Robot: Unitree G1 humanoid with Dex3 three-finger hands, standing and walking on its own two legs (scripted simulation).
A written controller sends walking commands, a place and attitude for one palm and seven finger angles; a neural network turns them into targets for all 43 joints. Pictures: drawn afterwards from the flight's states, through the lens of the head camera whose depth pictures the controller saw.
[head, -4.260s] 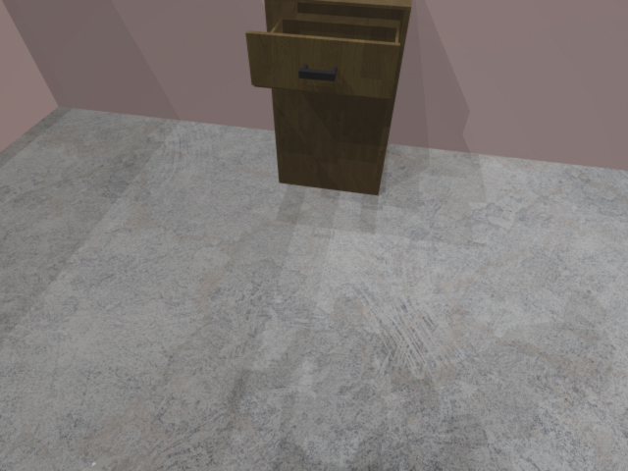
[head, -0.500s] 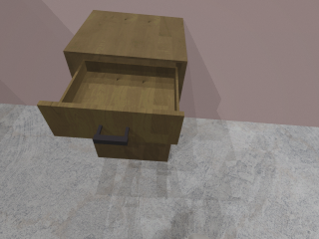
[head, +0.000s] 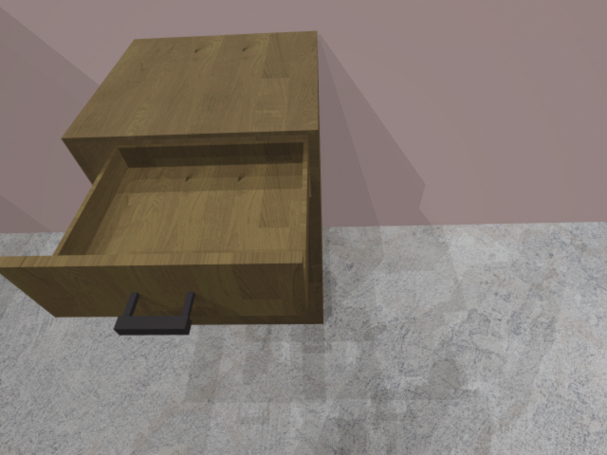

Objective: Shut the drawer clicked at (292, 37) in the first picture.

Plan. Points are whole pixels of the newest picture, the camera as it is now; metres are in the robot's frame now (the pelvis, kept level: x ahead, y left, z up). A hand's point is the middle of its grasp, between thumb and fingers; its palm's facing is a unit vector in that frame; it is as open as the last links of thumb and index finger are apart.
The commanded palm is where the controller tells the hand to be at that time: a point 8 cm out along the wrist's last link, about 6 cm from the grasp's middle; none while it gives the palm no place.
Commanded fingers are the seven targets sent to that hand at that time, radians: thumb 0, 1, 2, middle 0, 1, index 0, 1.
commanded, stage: come to a stop and stand still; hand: left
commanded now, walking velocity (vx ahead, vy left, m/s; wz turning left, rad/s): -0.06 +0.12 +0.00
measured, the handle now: (157, 312) +0.32 +0.25 -0.03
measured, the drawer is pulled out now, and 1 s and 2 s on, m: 0.29 0.29 0.29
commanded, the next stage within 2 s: look again from close up in 1.78 s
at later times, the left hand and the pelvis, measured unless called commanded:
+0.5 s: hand out of the picture -0.04 +0.27 -0.17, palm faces +0.06 -0.95 -0.32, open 7.3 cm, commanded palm none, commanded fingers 0.00 0.90 0.90 -0.20 -0.30 -0.20 -0.30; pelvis -0.04 +0.06 -0.01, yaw -2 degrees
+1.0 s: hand out of the picture -0.01 +0.26 -0.16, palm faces -0.01 -0.97 -0.22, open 7.3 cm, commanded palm none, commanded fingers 0.00 0.90 0.90 -0.20 -0.30 -0.20 -0.30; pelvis -0.02 +0.09 +0.01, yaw -1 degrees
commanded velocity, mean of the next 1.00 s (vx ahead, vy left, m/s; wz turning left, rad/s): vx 0.00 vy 0.01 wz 0.00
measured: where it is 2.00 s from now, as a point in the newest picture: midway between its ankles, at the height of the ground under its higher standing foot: outside the picture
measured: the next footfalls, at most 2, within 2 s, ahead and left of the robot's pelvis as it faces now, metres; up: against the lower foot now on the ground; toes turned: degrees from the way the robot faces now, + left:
left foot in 0.32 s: +0.00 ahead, +0.16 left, +0.00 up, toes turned +4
